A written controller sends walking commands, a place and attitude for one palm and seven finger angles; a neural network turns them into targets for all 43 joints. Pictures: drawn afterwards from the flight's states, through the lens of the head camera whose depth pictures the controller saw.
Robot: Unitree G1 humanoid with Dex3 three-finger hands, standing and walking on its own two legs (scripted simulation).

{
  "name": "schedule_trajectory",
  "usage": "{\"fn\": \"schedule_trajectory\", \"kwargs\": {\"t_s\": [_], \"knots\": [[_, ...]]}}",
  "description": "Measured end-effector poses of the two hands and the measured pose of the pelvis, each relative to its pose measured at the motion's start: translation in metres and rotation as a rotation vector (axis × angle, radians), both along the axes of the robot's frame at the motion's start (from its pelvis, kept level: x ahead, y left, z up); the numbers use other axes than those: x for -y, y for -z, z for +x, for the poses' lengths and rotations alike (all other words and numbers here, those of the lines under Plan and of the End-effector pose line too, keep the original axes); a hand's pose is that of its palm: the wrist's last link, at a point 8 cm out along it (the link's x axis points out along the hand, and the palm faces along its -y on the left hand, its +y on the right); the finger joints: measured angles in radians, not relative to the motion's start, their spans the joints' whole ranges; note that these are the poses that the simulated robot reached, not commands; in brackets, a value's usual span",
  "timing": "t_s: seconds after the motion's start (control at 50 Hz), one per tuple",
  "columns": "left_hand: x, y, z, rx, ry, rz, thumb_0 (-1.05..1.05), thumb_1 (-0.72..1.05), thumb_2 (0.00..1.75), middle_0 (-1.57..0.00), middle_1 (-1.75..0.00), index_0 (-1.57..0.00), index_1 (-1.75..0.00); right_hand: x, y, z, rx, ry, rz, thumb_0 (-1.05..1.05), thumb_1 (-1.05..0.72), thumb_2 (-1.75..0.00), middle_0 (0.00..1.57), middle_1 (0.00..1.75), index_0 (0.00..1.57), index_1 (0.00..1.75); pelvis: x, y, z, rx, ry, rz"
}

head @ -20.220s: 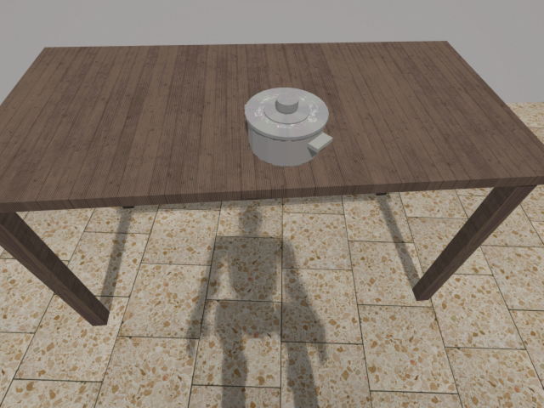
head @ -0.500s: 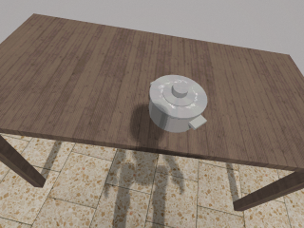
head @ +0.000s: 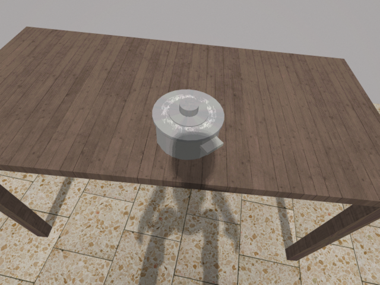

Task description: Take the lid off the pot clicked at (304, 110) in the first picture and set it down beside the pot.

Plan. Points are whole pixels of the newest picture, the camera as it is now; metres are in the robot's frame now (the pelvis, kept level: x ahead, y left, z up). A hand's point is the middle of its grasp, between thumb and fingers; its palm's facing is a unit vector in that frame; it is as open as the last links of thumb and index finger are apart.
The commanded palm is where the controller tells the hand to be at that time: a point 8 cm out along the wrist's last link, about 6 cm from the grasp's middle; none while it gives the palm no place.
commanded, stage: shuffle to correct the standing spot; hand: left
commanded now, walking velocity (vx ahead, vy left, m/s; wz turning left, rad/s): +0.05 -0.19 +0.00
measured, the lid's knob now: (189, 106) +0.50 +0.03 +0.08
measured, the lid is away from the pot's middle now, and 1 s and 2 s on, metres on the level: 0.00 0.00 0.00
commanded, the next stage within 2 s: come to a stop and stand still in 0.80 s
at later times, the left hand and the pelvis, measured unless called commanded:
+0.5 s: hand out of the picture +0.03 +0.16 -0.18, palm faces +0.03 -0.98 -0.20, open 7.4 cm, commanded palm none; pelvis +0.01 -0.03 +0.00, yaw +2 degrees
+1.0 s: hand out of the picture +0.07 +0.10 -0.17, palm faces -0.03 -0.97 -0.24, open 7.4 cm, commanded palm none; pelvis +0.02 -0.10 +0.00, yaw +0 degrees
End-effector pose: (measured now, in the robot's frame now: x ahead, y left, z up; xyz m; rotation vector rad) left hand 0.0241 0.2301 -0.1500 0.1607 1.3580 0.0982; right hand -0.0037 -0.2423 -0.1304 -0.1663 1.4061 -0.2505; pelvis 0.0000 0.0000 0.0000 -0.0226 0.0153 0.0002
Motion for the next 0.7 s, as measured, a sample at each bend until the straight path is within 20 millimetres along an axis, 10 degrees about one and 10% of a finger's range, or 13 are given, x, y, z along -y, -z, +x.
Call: {"fn": "schedule_trajectory", "kwargs": {"t_s": [0.26, 0.7], "knots": [[0.01, 0.007, -0.024, -0.068, -0.034, -0.029, 0.0, 0.91, 0.9, -0.2, -0.3, -0.2, -0.3, -0.01, -0.002, 0.012, 0.008, -0.019, 0.013, 0.01, -0.9, -0.9, 0.2, 0.3, 0.2, 0.3, 0.005, 0.0, 0.005, -0.004, -0.01, 0.0], [0.039, 0.007, 0.021, 0.009, -0.019, -0.028, 0.0, 0.91, 0.9, -0.19, -0.3, -0.2, -0.3, 0.022, -0.014, 0.041, 0.083, -0.033, -0.012, 0.01, -0.91, -0.9, 0.2, 0.3, 0.2, 0.3, 0.037, -0.005, 0.016, -0.002, -0.012, -0.005]]}}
